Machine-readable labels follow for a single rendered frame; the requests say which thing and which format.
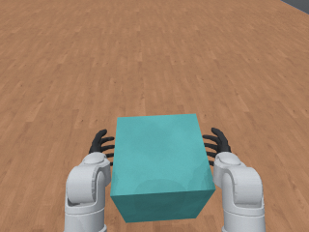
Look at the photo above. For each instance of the robot left hand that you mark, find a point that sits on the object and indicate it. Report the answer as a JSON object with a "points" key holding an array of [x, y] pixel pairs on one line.
{"points": [[98, 141]]}

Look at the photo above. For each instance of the robot right hand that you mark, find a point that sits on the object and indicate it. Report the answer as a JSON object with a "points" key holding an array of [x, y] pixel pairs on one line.
{"points": [[220, 140]]}

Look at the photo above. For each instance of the robot right forearm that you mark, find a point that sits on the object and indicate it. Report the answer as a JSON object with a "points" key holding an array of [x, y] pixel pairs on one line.
{"points": [[242, 194]]}

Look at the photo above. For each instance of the carton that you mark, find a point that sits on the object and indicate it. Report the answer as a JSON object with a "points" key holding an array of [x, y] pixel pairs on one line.
{"points": [[160, 168]]}

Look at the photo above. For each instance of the robot left forearm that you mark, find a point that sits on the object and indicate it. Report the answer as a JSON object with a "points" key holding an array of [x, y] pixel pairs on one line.
{"points": [[85, 194]]}

